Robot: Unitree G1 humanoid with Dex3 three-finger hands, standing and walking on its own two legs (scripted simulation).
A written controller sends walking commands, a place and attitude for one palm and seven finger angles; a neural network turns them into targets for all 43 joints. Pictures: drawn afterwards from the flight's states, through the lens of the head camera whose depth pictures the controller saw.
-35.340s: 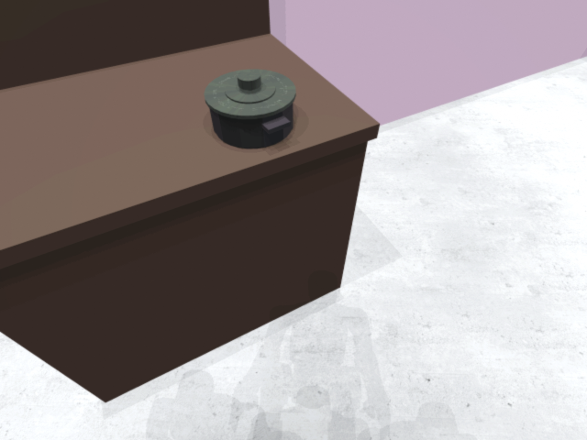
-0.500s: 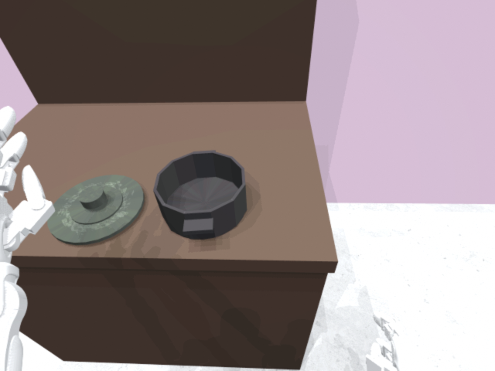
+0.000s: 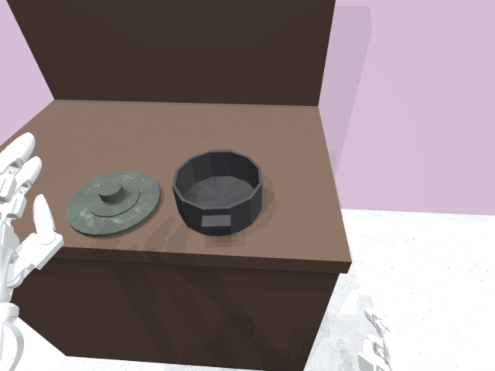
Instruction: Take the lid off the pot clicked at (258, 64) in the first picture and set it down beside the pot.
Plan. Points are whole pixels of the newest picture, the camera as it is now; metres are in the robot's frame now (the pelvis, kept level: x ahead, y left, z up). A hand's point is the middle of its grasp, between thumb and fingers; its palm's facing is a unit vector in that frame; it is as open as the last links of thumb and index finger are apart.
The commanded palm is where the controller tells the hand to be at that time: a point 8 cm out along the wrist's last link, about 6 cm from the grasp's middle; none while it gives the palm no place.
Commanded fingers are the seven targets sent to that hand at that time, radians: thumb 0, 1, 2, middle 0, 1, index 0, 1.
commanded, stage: step back with the hand held close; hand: left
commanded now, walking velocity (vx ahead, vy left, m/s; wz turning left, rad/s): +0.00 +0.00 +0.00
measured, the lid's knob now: (111, 191) +0.42 +0.35 +0.04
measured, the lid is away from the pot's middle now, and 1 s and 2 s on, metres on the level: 0.23 0.23 0.23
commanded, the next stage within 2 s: stop stepping back and stand still in 1.38 s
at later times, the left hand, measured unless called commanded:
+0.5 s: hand (50, 252) +0.18 +0.25 +0.20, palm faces +0.28 -0.81 -0.51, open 7.4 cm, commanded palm +0.12 +0.31 +0.23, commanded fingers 0.00 0.90 0.90 -0.20 -0.30 -0.20 -0.30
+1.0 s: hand out of the picture +0.09 +0.27 +0.21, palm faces +0.42 -0.79 -0.45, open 7.4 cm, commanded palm +0.03 +0.32 +0.23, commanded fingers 0.00 0.90 0.90 -0.20 -0.30 -0.20 -0.30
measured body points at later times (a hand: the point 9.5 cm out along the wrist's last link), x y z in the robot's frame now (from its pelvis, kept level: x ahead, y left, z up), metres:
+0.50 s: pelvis -0.03 +0.03 -0.01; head +0.00 +0.05 +0.44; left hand +0.16 +0.30 +0.22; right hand +0.14 -0.21 -0.08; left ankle +0.03 +0.10 -0.74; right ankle -0.04 -0.12 -0.74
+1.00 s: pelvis -0.10 +0.04 -0.03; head -0.09 +0.06 +0.42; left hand +0.06 +0.31 +0.24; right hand +0.06 -0.20 -0.09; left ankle +0.03 +0.11 -0.74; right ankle -0.04 -0.11 -0.74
